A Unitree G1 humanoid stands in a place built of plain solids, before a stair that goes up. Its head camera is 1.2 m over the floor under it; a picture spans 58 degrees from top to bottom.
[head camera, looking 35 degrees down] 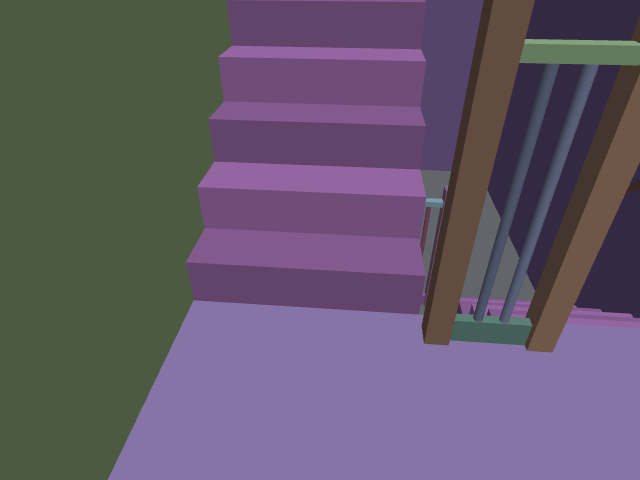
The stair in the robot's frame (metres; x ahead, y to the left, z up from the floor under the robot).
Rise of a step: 0.19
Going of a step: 0.24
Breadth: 0.90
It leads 5 degrees to the right of straight ahead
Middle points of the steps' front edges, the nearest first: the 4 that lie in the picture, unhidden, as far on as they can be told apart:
1.25 0.06 0.19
1.49 0.04 0.39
1.73 0.02 0.58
1.96 0.00 0.77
